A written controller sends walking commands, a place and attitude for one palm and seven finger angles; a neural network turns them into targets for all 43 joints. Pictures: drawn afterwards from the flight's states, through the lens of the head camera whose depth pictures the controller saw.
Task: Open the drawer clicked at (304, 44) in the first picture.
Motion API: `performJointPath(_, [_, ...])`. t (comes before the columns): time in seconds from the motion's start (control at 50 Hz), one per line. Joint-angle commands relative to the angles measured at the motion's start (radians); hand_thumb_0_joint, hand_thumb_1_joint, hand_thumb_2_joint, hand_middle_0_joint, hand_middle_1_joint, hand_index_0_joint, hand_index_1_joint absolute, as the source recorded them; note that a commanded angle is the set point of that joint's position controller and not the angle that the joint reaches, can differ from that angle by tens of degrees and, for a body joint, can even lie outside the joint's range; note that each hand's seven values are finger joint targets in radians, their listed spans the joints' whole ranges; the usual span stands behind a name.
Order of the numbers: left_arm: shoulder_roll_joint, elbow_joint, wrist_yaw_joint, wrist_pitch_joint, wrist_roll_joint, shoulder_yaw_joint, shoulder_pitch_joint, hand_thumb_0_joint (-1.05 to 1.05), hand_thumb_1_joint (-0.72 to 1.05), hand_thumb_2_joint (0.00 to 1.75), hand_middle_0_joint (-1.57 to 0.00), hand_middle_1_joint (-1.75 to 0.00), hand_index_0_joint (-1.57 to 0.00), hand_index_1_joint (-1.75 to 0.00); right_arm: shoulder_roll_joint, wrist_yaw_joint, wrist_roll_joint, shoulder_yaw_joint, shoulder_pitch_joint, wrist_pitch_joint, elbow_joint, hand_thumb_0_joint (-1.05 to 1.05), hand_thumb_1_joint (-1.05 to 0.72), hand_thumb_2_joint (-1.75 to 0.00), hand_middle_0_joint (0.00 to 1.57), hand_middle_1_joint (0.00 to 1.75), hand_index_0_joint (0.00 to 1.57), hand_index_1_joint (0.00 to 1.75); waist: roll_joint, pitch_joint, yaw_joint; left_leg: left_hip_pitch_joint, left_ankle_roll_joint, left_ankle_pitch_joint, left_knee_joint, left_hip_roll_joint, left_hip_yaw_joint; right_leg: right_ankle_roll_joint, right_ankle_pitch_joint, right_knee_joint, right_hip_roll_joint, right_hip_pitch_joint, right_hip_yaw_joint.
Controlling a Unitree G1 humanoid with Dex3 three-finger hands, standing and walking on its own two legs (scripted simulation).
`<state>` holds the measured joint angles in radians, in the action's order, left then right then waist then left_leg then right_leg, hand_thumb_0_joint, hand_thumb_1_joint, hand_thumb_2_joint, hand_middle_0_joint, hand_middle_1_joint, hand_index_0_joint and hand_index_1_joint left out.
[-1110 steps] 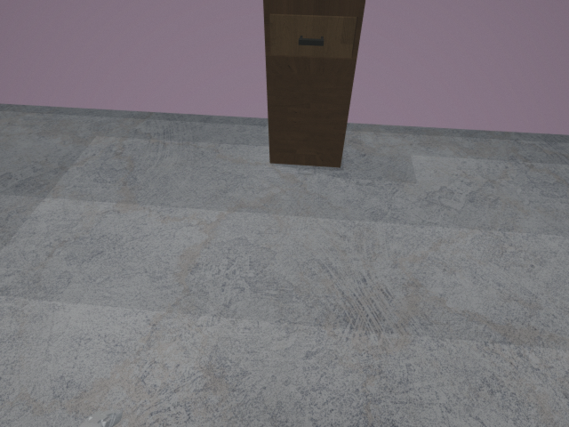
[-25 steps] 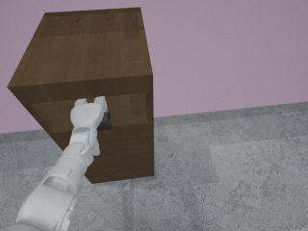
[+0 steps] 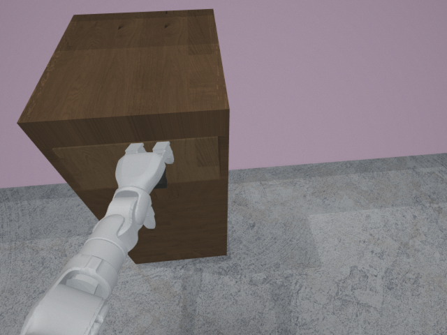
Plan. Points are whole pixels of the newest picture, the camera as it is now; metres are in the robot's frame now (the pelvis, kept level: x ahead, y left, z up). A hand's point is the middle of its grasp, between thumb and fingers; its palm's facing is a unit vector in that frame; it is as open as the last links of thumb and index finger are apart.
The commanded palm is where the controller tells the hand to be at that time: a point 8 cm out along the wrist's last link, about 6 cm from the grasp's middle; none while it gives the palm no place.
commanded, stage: move the hooked fingers above the handle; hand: left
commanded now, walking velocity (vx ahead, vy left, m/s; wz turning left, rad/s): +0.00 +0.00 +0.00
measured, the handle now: (144, 176) +0.46 +0.20 -0.05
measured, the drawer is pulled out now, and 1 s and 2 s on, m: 0.00 0.00 0.00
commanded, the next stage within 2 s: lower the fingers behind the handle in 1.06 s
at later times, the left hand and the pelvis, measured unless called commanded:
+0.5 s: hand (153, 185) +0.41 +0.15 +0.00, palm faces -0.08 -0.11 -0.99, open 13.8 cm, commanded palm +0.39 +0.19 +0.06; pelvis +0.00 +0.00 +0.00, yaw +1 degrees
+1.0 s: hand (142, 195) +0.39 +0.18 -0.01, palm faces -0.18 -0.09 -0.98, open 13.8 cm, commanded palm +0.39 +0.19 +0.06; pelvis -0.01 +0.00 +0.00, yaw +1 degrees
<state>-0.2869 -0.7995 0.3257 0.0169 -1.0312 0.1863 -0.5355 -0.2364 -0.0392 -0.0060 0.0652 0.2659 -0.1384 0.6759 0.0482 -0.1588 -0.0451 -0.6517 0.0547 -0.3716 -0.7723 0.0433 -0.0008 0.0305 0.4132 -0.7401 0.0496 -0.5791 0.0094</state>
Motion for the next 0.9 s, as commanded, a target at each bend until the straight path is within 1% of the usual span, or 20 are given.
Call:
performJointPath(0.0, [-0.348,0.162,0.161,-0.006,-0.071,-0.263,-0.383,0.0,-0.5,0.3,-0.3,-1.2,-0.3,-1.2,-0.124,-0.004,0.015,0.025,0.034,0.008,-0.084,0.0,-0.9,-0.9,0.2,0.3,0.2,0.3,0.05,-0.339,0.044,0.259,-0.026,0.456,0.031,-0.014,-0.028,0.033,-0.371,0.016,0.018,0.014,0.005])
performJointPath(0.08, [-0.324,0.043,0.209,0.147,-0.057,-0.256,-0.25,0.0,-0.5,0.3,-0.3,-1.2,-0.3,-1.2,-0.12,0.01,0.012,0.014,-0.012,-0.011,-0.111,0.0,-0.9,-0.9,0.2,0.3,0.2,0.3,-0.061,-0.348,0.077,0.149,-0.025,0.408,0.048,0.004,0.024,0.024,-0.447,0.035,0.015,0.154,-0.017])
performJointPath(0.16, [-0.354,0.073,0.179,0.225,-0.03,-0.225,-0.35,0.0,-0.5,0.3,-0.3,-1.2,-0.3,-1.2,-0.13,-0.013,-0.012,0.015,-0.027,-0.021,-0.119,0.0,-0.9,-0.9,0.2,0.3,0.2,0.3,-0.138,-0.355,0.034,0.141,-0.008,0.333,0.08,0.006,0.044,-0.002,-0.47,0.094,-0.002,0.237,-0.05])
performJointPath(0.18, [-0.372,0.1,0.153,0.221,-0.019,-0.229,-0.379,0.0,-0.5,0.3,-0.3,-1.2,-0.3,-1.2,-0.135,-0.022,-0.014,0.015,-0.027,-0.021,-0.123,0.0,-0.9,-0.9,0.2,0.3,0.2,0.3,-0.135,-0.383,0.026,0.155,-0.004,0.337,0.082,0.007,0.042,-0.005,-0.486,0.1,-0.005,0.263,-0.058])
performJointPath(0.22, [-0.313,0.129,0.093,0.194,0.001,-0.168,-0.404,0.0,-0.5,0.3,-0.3,-1.2,-0.3,-1.2,-0.142,-0.036,-0.021,0.024,-0.009,-0.012,-0.115,0.0,-0.9,-0.9,0.2,0.3,0.2,0.3,-0.114,-0.381,-0.014,0.204,0.006,0.357,0.085,0.003,0.038,-0.01,-0.527,0.112,-0.011,0.252,-0.055])
performJointPath(0.26, [-0.179,0.197,0.026,0.134,0.023,-0.051,-0.412,0.0,-0.5,0.3,-0.3,-1.2,-0.3,-1.2,-0.14,-0.041,-0.021,0.034,0.004,0.001,-0.11,0.0,-0.9,-0.9,0.2,0.3,0.2,0.3,-0.075,-0.37,-0.049,0.288,0.01,0.392,0.076,-0.002,0.022,-0.007,-0.515,0.121,-0.007,0.189,-0.044])
performJointPath(0.28, [-0.075,0.234,-0.007,0.097,0.036,0.041,-0.455,0.0,-0.5,0.3,-0.3,-1.2,-0.3,-1.2,-0.131,-0.042,-0.02,0.039,0.012,0.013,-0.104,0.0,-0.9,-0.9,0.2,0.3,0.2,0.3,-0.054,-0.331,-0.09,0.336,0.012,0.408,0.071,-0.009,0.01,-0.007,-0.482,0.131,-0.005,0.125,-0.035])
performJointPath(0.34, [-0.034,0.226,-0.056,-0.009,0.038,0.09,-0.452,0.0,-0.5,0.3,-0.3,-1.2,-0.3,-1.2,-0.126,-0.04,-0.006,0.036,0.043,0.033,-0.075,0.0,-0.9,-0.9,0.2,0.3,0.2,0.3,0.005,-0.244,-0.1,0.373,0.007,0.372,0.052,-0.016,-0.03,0.002,-0.339,0.125,0.001,-0.028,-0.019])
performJointPath(0.38, [-0.06,0.234,-0.041,-0.064,0.027,0.062,-0.495,0.0,-0.5,0.3,-0.3,-1.2,-0.3,-1.2,-0.122,-0.033,0.001,0.039,0.065,0.037,-0.061,0.0,-0.9,-0.9,0.2,0.3,0.2,0.3,0.036,-0.248,-0.089,0.377,-0.003,0.377,0.042,-0.021,-0.045,0.013,-0.304,0.102,0.002,-0.072,-0.011])
performJointPath(0.44, [-0.198,0.234,0.052,-0.102,-0.013,-0.1,-0.497,0.0,-0.5,0.3,-0.3,-1.2,-0.3,-1.2,-0.127,-0.017,0.005,0.044,0.075,0.031,-0.06,0.0,-0.9,-0.9,0.2,0.3,0.2,0.3,0.042,-0.336,-0.028,0.343,-0.02,0.416,0.016,-0.023,-0.054,0.025,-0.32,0.041,0.012,-0.076,0.001])
performJointPath(0.46, [-0.264,0.205,0.096,-0.094,-0.028,-0.179,-0.465,0.0,-0.5,0.3,-0.3,-1.2,-0.3,-1.2,-0.128,-0.011,0.008,0.044,0.073,0.03,-0.062,0.0,-0.9,-0.9,0.2,0.3,0.2,0.3,0.045,-0.35,-0.002,0.308,-0.021,0.418,0.007,-0.019,-0.047,0.029,-0.328,0.024,0.015,-0.064,0.003])
performJointPath(0.48, [-0.372,0.179,0.141,-0.074,-0.039,-0.281,-0.444,0.0,-0.5,0.3,-0.3,-1.2,-0.3,-1.2,-0.138,-0.01,0.017,0.037,0.068,0.026,-0.057,0.0,-0.9,-0.9,0.2,0.3,0.2,0.3,0.013,-0.374,0.03,0.248,-0.022,0.417,0.003,-0.014,-0.041,0.031,-0.348,0.003,0.017,-0.02,0.001])
performJointPath(0.5, [-0.408,0.158,0.182,-0.04,-0.052,-0.312,-0.431,0.0,-0.5,0.3,-0.3,-1.2,-0.3,-1.2,-0.134,-0.01,0.019,0.027,0.048,0.017,-0.068,0.0,-0.9,-0.9,0.2,0.3,0.2,0.3,0.01,-0.371,0.039,0.191,-0.022,0.403,0.002,-0.007,-0.03,0.029,-0.36,-0.009,0.015,0.005,-0.003])
performJointPath(0.58, [-0.365,0.061,0.269,0.148,-0.075,-0.269,-0.351,0.0,-0.5,0.3,-0.3,-1.2,-0.3,-1.2,-0.125,0.004,0.018,0.011,-0.019,-0.005,-0.102,0.0,-0.9,-0.9,0.2,0.3,0.2,0.3,-0.014,-0.4,0.078,0.123,-0.028,0.397,0.019,0.009,0.025,0.028,-0.42,-0.002,0.016,0.118,-0.016])
performJointPath(0.64, [-0.406,0.071,0.259,0.243,-0.048,-0.248,-0.416,0.0,-0.5,0.3,-0.3,-1.2,-0.3,-1.2,-0.126,-0.01,-0.005,0.004,-0.039,-0.022,-0.107,0.0,-0.9,-0.9,0.2,0.3,0.2,0.3,-0.08,-0.422,0.062,0.124,-0.019,0.354,0.056,0.008,0.046,0.01,-0.447,0.046,0.006,0.215,-0.043])
performJointPath(0.68, [-0.418,0.079,0.202,0.273,-0.003,-0.25,-0.436,0.0,-0.5,0.3,-0.3,-1.2,-0.3,-1.2,-0.133,-0.027,-0.017,0.006,-0.047,-0.024,-0.11,0.0,-0.9,-0.9,0.2,0.3,0.2,0.3,-0.128,-0.459,0.041,0.133,-0.008,0.334,0.071,0.01,0.044,-0.007,-0.48,0.077,-0.001,0.286,-0.059])
performJointPath(0.76, [-0.313,0.043,0.059,0.242,0.043,-0.159,-0.396,0.0,-0.5,0.3,-0.3,-1.2,-0.3,-1.2,-0.147,-0.049,-0.031,0.012,-0.007,-0.019,-0.098,0.0,-0.9,-0.9,0.2,0.3,0.2,0.3,-0.156,-0.337,-0.017,0.177,0.007,0.308,0.109,0.0,0.038,-0.019,-0.471,0.134,-0.01,0.253,-0.044])
performJointPath(0.82, [-0.086,0.086,-0.056,0.132,0.036,0.039,-0.376,0.0,-0.5,0.3,-0.3,-1.2,-0.3,-1.2,-0.142,-0.053,-0.026,0.022,0.014,0.005,-0.1,0.0,-0.9,-0.9,0.2,0.3,0.2,0.3,-0.111,-0.24,-0.07,0.266,0.013,0.307,0.099,-0.009,0.013,-0.009,-0.391,0.156,-0.004,0.107,-0.029])
performJointPath(0.86, [-0.019,0.119,-0.105,0.041,0.041,0.104,-0.395,0.0,-0.5,0.3,-0.3,-1.2,-0.3,-1.2,-0.135,-0.047,-0.014,0.023,0.036,0.02,-0.089,0.0,-0.9,-0.9,0.2,0.3,0.2,0.3,-0.072,-0.186,-0.091,0.299,0.012,0.295,0.081,-0.014,-0.015,-0.001,-0.31,0.15,-0.002,0.006,-0.018])
performJointPath(0.88, [0.019,0.158,-0.117,-0.008,0.045,0.141,-0.435,0.0,-0.5,0.3,-0.3,-1.2,-0.3,-1.2,-0.127,-0.042,-0.011,0.026,0.044,0.027,-0.087,0.0,-0.9,-0.9,0.2,0.3,0.2,0.3,-0.018,-0.178,-0.103,0.322,0.01,0.307,0.07,-0.014,-0.021,0.006,-0.29,0.141,-0.004,-0.032,-0.019])
